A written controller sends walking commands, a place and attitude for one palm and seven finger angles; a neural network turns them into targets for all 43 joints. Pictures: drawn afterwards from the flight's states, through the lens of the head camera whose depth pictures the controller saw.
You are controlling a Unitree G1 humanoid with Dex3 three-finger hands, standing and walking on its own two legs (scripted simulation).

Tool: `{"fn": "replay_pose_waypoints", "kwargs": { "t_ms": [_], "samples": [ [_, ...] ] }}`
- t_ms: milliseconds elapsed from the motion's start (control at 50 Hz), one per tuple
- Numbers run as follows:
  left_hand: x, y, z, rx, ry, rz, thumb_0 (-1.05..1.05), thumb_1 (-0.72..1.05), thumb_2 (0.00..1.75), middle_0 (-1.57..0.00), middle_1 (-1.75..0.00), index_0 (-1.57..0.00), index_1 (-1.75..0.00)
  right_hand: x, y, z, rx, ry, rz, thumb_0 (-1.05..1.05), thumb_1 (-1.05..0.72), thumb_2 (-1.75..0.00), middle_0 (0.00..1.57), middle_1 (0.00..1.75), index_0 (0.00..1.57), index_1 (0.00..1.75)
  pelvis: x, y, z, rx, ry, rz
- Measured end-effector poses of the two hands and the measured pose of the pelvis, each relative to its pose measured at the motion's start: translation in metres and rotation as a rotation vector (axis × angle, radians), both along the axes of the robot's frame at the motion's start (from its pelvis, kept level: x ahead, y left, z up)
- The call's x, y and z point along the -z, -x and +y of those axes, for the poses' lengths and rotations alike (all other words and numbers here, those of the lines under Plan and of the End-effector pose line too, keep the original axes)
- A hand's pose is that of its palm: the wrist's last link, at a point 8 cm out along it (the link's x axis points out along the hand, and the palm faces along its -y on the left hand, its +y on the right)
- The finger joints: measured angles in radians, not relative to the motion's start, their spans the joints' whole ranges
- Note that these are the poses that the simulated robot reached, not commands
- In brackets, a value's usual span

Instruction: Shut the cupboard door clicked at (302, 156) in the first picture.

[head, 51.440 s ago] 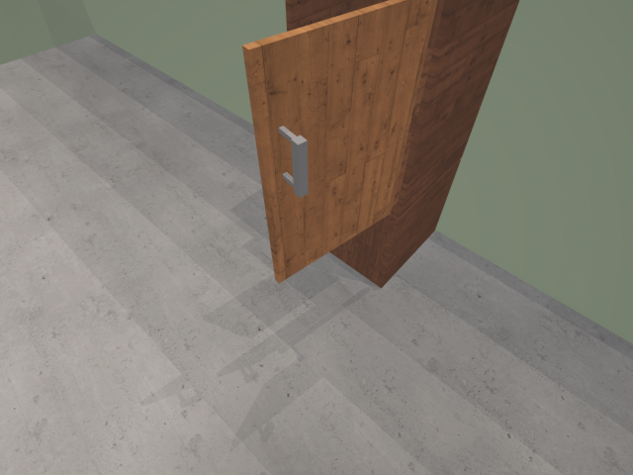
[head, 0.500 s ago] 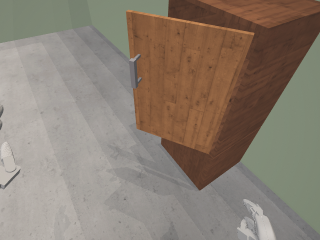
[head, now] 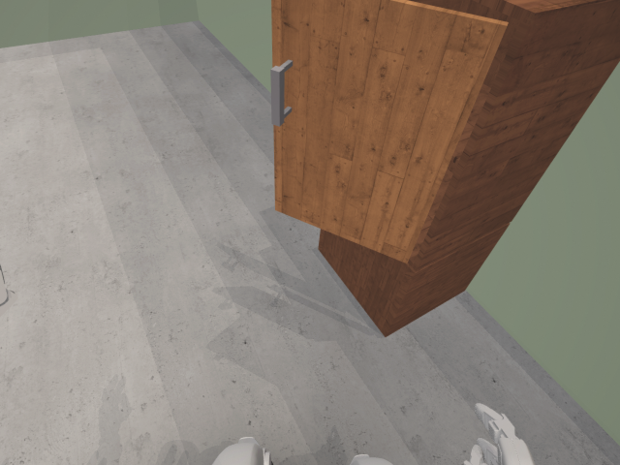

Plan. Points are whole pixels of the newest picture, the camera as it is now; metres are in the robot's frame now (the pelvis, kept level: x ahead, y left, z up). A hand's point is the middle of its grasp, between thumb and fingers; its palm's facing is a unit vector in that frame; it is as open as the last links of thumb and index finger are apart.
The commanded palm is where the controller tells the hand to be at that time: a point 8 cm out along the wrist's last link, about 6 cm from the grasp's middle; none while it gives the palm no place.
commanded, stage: step back with the hand held close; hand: left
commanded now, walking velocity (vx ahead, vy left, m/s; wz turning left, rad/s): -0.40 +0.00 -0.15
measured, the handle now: (282, 93) +0.79 +0.07 +0.08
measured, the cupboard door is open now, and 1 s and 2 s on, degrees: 33 33 33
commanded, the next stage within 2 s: stop stepping back and stand still in 0.30 s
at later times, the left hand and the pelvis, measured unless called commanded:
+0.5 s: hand out of the picture +0.09 +0.28 +0.22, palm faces +0.38 -0.86 -0.33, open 7.4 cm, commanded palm +0.02 +0.31 +0.21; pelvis -0.15 +0.03 +0.02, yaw -7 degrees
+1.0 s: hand out of the picture +0.00 +0.28 +0.17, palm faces +0.25 -0.88 -0.41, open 7.4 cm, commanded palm -0.06 +0.33 +0.21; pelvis -0.25 +0.06 +0.03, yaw -9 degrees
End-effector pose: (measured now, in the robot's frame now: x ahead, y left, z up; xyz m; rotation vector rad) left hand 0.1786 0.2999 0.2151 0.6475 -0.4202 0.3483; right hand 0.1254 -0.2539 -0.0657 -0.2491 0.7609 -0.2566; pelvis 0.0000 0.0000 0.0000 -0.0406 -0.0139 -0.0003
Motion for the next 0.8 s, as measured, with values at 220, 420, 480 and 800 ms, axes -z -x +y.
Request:
{"fn": "replay_pose_waypoints", "kwargs": {
  "t_ms": [220, 420, 480, 800],
  "samples": [
    [0.002, 0.089, 0.000, -0.073, 0.116, -0.075, 0.01, 0.88, 0.89, -0.21, -0.30, -0.22, -0.30, -0.001, 0.018, 0.018, -0.115, -0.006, -0.043, 0.01, -0.90, -0.90, 0.20, 0.30, 0.20, 0.30, 0.001, 0.055, 0.004, -0.019, -0.024, -0.025],
    [-0.014, 0.104, 0.024, 0.064, 0.149, -0.158, 0.01, 0.88, 0.90, -0.21, -0.30, -0.21, -0.30, -0.018, 0.111, 0.047, 0.011, -0.021, -0.081, 0.01, -0.90, -0.90, 0.20, 0.30, 0.20, 0.30, -0.008, 0.125, 0.029, 0.073, 0.059, -0.039],
    [-0.012, 0.119, 0.023, 0.090, 0.180, -0.093, 0.01, 0.88, 0.90, -0.21, -0.30, -0.21, -0.30, -0.024, 0.153, 0.050, 0.061, -0.062, -0.060, 0.01, -0.90, -0.90, 0.21, 0.30, 0.20, 0.30, -0.018, 0.144, 0.030, 0.110, 0.072, -0.016],
    [-0.029, 0.214, 0.035, 0.044, 0.130, -0.062, 0.00, 0.88, 0.89, -0.22, -0.30, -0.22, -0.30, -0.018, 0.308, 0.022, 0.166, 0.009, 0.091, 0.01, -0.90, -0.90, 0.20, 0.30, 0.20, 0.30, -0.032, 0.231, 0.040, 0.172, -0.044, 0.039]
  ]
}}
